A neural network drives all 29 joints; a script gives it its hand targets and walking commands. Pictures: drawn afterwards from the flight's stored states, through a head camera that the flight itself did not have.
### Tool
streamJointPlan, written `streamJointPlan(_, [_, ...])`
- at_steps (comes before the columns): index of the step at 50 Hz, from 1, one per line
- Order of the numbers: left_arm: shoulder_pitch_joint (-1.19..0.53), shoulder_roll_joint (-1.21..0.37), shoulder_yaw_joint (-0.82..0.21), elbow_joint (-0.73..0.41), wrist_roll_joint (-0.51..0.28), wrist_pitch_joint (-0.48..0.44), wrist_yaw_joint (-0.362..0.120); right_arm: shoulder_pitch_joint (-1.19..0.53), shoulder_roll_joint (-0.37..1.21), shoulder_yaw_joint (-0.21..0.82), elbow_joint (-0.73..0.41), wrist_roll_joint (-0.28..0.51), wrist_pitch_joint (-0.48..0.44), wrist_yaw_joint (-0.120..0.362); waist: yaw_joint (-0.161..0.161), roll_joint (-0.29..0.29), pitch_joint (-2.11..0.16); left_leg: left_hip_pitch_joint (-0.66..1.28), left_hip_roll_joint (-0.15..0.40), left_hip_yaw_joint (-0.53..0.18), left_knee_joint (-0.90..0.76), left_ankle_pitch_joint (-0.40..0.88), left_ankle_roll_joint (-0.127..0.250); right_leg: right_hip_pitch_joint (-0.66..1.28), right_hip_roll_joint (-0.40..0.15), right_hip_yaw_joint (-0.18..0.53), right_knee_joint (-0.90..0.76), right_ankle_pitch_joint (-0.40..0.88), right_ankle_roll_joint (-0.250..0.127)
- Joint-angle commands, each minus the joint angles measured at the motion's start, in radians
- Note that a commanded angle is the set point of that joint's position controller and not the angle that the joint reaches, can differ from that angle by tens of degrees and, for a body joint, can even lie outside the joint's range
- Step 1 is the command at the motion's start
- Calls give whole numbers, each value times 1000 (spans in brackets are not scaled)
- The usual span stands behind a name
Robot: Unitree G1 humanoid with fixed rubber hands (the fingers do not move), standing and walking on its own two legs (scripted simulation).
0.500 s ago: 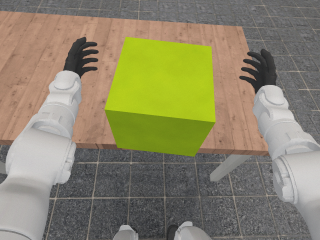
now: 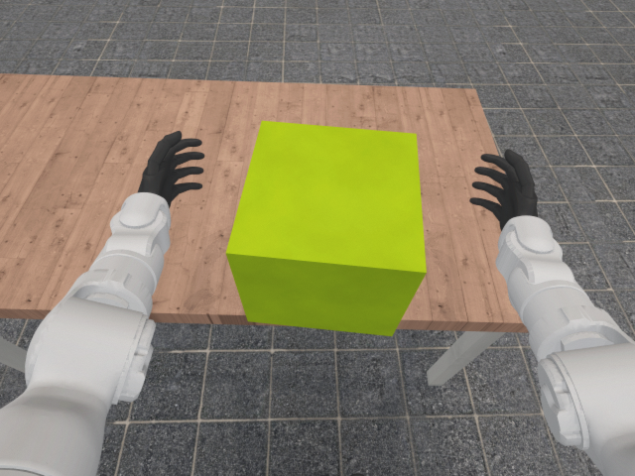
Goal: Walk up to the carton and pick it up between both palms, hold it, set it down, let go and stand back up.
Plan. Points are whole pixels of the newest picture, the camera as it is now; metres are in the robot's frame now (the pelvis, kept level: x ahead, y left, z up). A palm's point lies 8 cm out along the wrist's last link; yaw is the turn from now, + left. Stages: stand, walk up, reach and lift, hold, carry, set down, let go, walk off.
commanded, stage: set down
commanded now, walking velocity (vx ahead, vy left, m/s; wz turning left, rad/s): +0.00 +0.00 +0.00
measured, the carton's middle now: (328, 231) +0.49 -0.03 -0.06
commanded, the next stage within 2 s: none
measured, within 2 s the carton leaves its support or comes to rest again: neither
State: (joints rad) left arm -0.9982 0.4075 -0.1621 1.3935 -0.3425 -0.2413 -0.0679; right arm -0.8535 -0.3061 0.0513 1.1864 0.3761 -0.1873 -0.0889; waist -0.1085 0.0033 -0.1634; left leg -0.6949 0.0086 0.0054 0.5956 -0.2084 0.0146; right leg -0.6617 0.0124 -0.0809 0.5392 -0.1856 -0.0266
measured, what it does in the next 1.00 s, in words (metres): stands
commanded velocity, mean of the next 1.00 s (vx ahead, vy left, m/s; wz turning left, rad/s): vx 0.00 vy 0.00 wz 0.00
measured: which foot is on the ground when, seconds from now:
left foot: down 0.00-1.00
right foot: down 0.00-1.00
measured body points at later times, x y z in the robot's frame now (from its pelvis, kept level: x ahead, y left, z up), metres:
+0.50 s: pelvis +0.01 +0.01 +0.00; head +0.06 +0.02 +0.45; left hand +0.42 +0.22 +0.04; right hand +0.38 -0.24 +0.04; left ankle +0.03 +0.11 -0.72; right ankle +0.03 -0.11 -0.72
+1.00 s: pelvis +0.00 +0.00 +0.00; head +0.03 +0.01 +0.45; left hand +0.37 +0.22 +0.01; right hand +0.32 -0.24 +0.00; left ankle +0.03 +0.11 -0.72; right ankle +0.03 -0.11 -0.72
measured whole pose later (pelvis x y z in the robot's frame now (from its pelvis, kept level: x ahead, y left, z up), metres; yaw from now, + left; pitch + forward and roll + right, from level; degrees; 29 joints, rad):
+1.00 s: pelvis +0.00 +0.00 +0.00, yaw -1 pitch +7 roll -1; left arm -0.47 0.35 -0.08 1.11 -0.30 -0.39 -0.09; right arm -0.37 -0.20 0.07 0.99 0.35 -0.39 -0.12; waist -0.05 -0.01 -0.08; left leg -0.50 0.01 0.01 0.65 -0.27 0.01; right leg -0.48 0.02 -0.05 0.61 -0.25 -0.02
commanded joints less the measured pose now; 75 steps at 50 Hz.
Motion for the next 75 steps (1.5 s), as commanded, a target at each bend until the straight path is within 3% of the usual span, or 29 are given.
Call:
streamJointPlan(1, [-362, 153, 10, -135, -17, -49, 18, -337, -173, -34, -146, 9, -37, 0, 5, 85, -629, 381, -8, -45, -35, 206, -44, 205, -4, 23, -39, 207, 34])
streamJointPlan(3, [-171, 128, 45, -252, 28, -75, 14, -152, -144, -13, -188, 14, -98, 2, 33, 84, -676, 498, -1, -51, -2, 393, -62, 224, 10, 21, -36, 349, 35])
streamJointPlan(4, [-294, 157, 51, -220, 15, -69, 14, -281, -174, -38, -177, 4, -86, 1, 12, 82, -689, 480, -4, -49, 7, 386, -61, 185, 7, 18, -37, 319, 33])
streamJointPlan(5, [-225, 145, 63, -208, 28, -72, 11, -226, -161, -24, -177, 11, -90, 2, 35, 71, -655, 479, -7, -43, 3, 388, -60, 208, 2, 20, -45, 325, 35])
streamJointPlan(6, [-159, 120, 64, -215, 34, -68, 7, -159, -151, -8, -180, 17, -103, -2, 23, 55, -640, 484, -8, -46, -8, 398, -57, 247, 10, 24, -49, 355, 37])
streamJointPlan(8, [-377, 190, 60, -214, -3, -72, 15, -369, -193, -53, -216, 10, -90, -7, 16, 69, -655, 404, -13, -33, -11, 278, -53, 200, 1, 30, -40, 254, 39])
streamJointPlan(10, [-112, 106, 53, -269, 20, -99, 17, -97, -139, -18, -214, 19, -124, -2, 23, 57, -631, 478, -4, -55, -14, 326, -54, 226, 12, 25, -39, 283, 36])
streamJointPlan(14, [-66, 108, 88, -281, 51, -97, 5, -68, -131, -6, -185, 16, -138, -3, 38, 55, -590, 513, -3, -45, -8, 401, -58, 245, 9, 34, -52, 327, 34])
streamJointPlan(20, [-97, 122, 70, -314, 15, -102, 6, -94, -134, -20, -242, 9, -151, -9, 32, 51, -533, 470, 0, -49, -28, 266, -53, 224, 8, 41, -51, 208, 31])
streamJointPlan(22, [110, 75, 84, -330, 57, -106, -4, 108, -106, 21, -210, 16, -177, -11, 47, 43, -468, 544, 6, -61, -32, 326, -53, 259, 13, 45, -54, 251, 32])
streamJointPlan(25, [-84, 122, 81, -292, 20, -102, 1, -82, -118, -22, -210, 7, -150, -14, 42, 60, -448, 437, 3, -50, -38, 193, -44, 228, 3, 50, -47, 126, 21])
streamJointPlan(30, [74, 91, 69, -319, 35, -127, -2, 68, -89, -9, -227, -2, -181, -12, 26, 68, -401, 461, 5, -54, -35, 209, -51, 241, 4, 50, -38, 139, 18])
streamJointPlan(31, [157, 80, 87, -333, 57, -129, -10, 142, -68, 9, -215, 1, -193, -15, 48, 69, -385, 475, 4, -48, -28, 250, -52, 265, 6, 56, -40, 169, 17])
streamJointPlan(33, [41, 122, 95, -292, 30, -123, -13, 5, -77, -8, -228, -5, -175, -19, 52, 42, -347, 398, -1, -29, -37, 156, -39, 270, -3, 68, -44, 83, 19])
streamJointPlan(35, [140, 96, 93, -305, 33, -141, -10, 111, -47, 13, -258, 0, -193, -19, 53, 36, -334, 380, -5, -32, -44, 105, -26, 297, -7, 73, -39, 68, 25])
streamJointPlan(37, [56, 121, 86, -323, 11, -156, -3, 45, -53, -12, -287, -17, -192, -19, 40, 43, -357, 364, -2, -38, -41, 75, -29, 263, -6, 68, -24, 30, 22])
streamJointPlan(40, [249, 89, 100, -365, 43, -162, -13, 248, -24, 16, -273, -8, -220, -23, 56, 55, -353, 436, -2, -37, -26, 167, -36, 303, -4, 76, -23, 118, 19])
streamJointPlan(41, [112, 119, 98, -341, 29, -156, -16, 102, -42, -9, -272, -18, -212, -27, 55, 66, -351, 392, -3, -32, -22, 147, -34, 282, -8, 83, -16, 95, 20])
streamJointPlan(44, [110, 123, 95, -373, 6, -168, -14, 112, -30, -20, -322, -28, -207, -32, 59, 40, -357, 349, -6, -27, -31, 48, -19, 291, -10, 87, -19, 16, 21])
streamJointPlan(49, [323, 97, 122, -420, 48, -185, -32, 297, -8, -9, -308, -37, -259, -34, 64, 35, -299, 431, -8, -27, -22, 204, -42, 337, -6, 87, -28, 145, 20])
streamJointPlan(51, [199, 134, 116, -413, 15, -180, -31, 178, -20, -31, -358, -50, -256, -42, 61, 33, -290, 351, -12, -23, -27, 98, -31, 327, -14, 96, -32, 53, 22])
streamJointPlan(54, [444, 71, 114, -460, 51, -202, -33, 412, 13, -17, -322, -51, -279, -32, 62, 25, -221, 431, -4, -36, -43, 140, -40, 355, -8, 89, -40, 71, 16])
streamJointPlan(56, [257, 124, 107, -455, 14, -198, -31, 242, 14, -37, -352, -63, -265, -35, 64, 54, -232, 358, -9, -28, -40, 37, -33, 319, -21, 100, -38, -26, 17])
streamJointPlan(57, [394, 93, 106, -449, 24, -205, -31, 362, 35, -12, -350, -53, -268, -27, 66, 28, -202, 384, -6, -35, -48, 32, -25, 337, -21, 100, -42, -19, 20])
streamJointPlan(59, [368, 93, 88, -463, 14, -213, -26, 340, 33, -26, -369, -69, -272, -24, 54, 36, -211, 375, -4, -41, -51, 12, -31, 327, -22, 100, -35, -34, 17])
streamJointPlan(62, [544, 70, 105, -508, 47, -220, -34, 492, 36, -19, -335, -73, -294, -21, 71, 37, -183, 464, 0, -41, -46, 145, -48, 353, -13, 99, -46, 54, 10])
streamJointPlan(70, [468, 128, 107, -592, 23, -211, -27, 426, 35, -64, -424, -117, -307, -25, 64, 59, -128, 419, -6, -40, -78, 12, -43, 338, -28, 122, -70, -59, 17])
streamJointPlan(74, [727, 34, 106, -546, 98, -161, -19, 621, 28, -47, -313, -146, -286, 0, 79, 64, -59, 504, 9, -52, -100, 100, -62, 377, -11, 107, -93, -27, 2])
streamJointPlan(75, [689, 67, 109, -598, 79, -166, -23, 593, 33, -51, -372, -146, -289, -8, 80, 53, -71, 498, 9, -48, -100, 100, -58, 391, -14, 113, -98, -24, 3])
